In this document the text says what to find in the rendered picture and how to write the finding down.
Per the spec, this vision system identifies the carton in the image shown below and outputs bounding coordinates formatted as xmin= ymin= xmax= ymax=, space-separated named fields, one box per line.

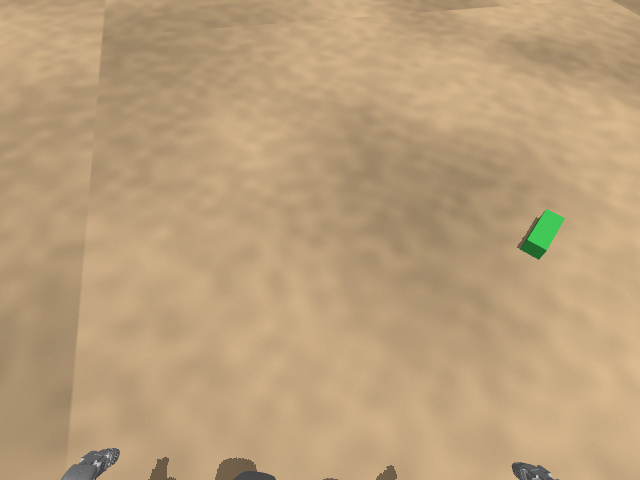
xmin=520 ymin=209 xmax=565 ymax=260

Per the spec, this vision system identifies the left robot hand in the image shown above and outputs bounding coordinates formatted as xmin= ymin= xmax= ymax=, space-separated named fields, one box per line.
xmin=61 ymin=448 xmax=120 ymax=480

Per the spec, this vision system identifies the right robot hand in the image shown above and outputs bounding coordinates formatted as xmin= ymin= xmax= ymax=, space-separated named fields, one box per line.
xmin=512 ymin=462 xmax=559 ymax=480

